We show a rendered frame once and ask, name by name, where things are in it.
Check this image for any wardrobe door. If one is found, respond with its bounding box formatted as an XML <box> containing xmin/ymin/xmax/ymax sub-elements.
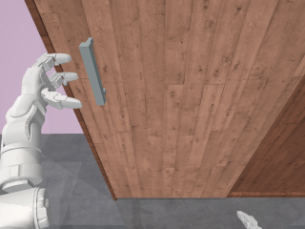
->
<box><xmin>34</xmin><ymin>0</ymin><xmax>305</xmax><ymax>198</ymax></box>
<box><xmin>230</xmin><ymin>74</ymin><xmax>305</xmax><ymax>192</ymax></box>

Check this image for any handle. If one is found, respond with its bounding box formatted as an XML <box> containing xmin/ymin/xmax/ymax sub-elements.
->
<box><xmin>78</xmin><ymin>37</ymin><xmax>106</xmax><ymax>106</ymax></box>

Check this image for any robot left hand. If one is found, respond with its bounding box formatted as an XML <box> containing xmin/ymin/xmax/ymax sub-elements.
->
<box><xmin>21</xmin><ymin>52</ymin><xmax>83</xmax><ymax>110</ymax></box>

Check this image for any robot right hand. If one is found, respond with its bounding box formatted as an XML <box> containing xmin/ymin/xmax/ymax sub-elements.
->
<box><xmin>236</xmin><ymin>211</ymin><xmax>262</xmax><ymax>229</ymax></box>

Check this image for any left robot upper arm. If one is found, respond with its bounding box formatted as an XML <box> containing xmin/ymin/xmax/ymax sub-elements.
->
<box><xmin>0</xmin><ymin>187</ymin><xmax>52</xmax><ymax>229</ymax></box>

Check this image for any robot left forearm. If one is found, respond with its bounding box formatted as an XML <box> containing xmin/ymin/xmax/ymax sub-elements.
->
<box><xmin>0</xmin><ymin>94</ymin><xmax>47</xmax><ymax>196</ymax></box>

